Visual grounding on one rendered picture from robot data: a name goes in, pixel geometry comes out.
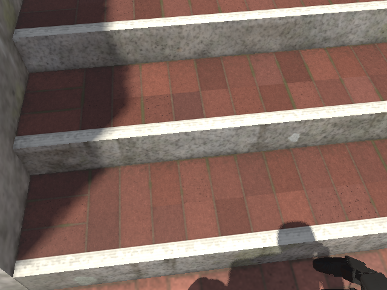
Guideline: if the right robot hand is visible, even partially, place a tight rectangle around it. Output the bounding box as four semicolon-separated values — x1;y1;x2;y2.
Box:
313;256;387;290

